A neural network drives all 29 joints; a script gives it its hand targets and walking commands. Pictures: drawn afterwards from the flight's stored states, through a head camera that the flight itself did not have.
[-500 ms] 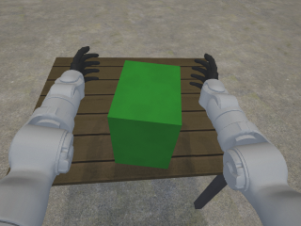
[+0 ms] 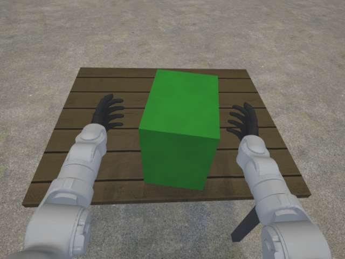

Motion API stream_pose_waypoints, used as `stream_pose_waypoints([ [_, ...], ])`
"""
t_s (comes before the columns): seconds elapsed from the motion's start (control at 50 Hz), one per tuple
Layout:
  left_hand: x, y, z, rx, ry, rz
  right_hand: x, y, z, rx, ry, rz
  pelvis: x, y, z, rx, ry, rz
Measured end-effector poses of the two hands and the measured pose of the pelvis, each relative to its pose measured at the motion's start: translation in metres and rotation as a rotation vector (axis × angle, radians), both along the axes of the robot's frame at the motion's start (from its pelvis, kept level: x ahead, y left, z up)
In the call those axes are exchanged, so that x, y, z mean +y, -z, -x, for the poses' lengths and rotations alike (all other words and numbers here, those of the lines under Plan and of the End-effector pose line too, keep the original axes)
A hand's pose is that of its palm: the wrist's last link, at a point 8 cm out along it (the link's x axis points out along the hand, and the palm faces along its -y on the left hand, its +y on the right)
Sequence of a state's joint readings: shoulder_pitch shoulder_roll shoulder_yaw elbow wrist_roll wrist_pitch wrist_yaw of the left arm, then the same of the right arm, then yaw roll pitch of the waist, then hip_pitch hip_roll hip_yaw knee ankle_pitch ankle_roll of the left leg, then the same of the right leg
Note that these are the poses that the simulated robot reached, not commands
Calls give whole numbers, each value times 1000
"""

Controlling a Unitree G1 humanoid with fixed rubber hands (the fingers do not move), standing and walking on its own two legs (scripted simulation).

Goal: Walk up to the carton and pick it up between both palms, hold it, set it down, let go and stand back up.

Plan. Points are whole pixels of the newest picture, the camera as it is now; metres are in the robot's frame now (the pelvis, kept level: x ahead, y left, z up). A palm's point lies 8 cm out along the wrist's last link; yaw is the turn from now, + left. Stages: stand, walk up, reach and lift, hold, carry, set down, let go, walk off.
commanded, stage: set down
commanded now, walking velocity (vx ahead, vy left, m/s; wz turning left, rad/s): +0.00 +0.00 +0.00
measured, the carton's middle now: (180, 130) +0.49 -0.03 +0.00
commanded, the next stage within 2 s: none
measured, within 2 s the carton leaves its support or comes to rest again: neither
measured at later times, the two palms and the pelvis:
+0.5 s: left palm (94, 160) +0.35 +0.19 +0.04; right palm (243, 167) +0.33 -0.17 +0.04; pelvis +0.00 +0.00 +0.00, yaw +0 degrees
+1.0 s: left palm (84, 205) +0.26 +0.20 -0.01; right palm (246, 206) +0.25 -0.17 -0.01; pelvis +0.02 -0.01 +0.00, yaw +1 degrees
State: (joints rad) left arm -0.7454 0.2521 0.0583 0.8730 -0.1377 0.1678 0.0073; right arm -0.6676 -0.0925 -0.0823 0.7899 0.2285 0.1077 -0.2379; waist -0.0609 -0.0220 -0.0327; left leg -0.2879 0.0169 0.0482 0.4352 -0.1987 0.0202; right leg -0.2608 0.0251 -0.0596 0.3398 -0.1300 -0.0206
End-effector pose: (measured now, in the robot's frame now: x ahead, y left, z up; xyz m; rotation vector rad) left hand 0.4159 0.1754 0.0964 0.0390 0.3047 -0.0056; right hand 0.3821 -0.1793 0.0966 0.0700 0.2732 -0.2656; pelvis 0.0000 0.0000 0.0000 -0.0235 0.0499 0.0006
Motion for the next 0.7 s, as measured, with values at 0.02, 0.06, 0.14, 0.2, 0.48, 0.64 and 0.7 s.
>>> stream_pose_waypoints([
  [0.02,0,1,3,0,0,0,1,1,2,1,-1,0,1,0,1,-5,0,0],
  [0.06,1,4,8,2,-1,1,2,4,6,4,-4,0,1,0,2,-13,0,-1],
  [0.14,2,12,18,5,-2,4,6,13,15,9,-10,2,2,0,5,-28,1,-2],
  [0.2,3,20,26,6,-2,6,9,21,22,12,-10,1,2,1,5,-36,1,-2],
  [0.48,12,51,62,12,-10,7,10,52,54,11,-9,-1,0,1,2,-57,-1,-2],
  [0.64,17,64,84,8,-7,3,9,65,71,8,-21,8,-3,0,-4,-77,-3,-3],
  [0.7,19,71,94,12,-6,4,9,71,79,13,-22,11,-4,0,-6,-82,-5,-4],
])
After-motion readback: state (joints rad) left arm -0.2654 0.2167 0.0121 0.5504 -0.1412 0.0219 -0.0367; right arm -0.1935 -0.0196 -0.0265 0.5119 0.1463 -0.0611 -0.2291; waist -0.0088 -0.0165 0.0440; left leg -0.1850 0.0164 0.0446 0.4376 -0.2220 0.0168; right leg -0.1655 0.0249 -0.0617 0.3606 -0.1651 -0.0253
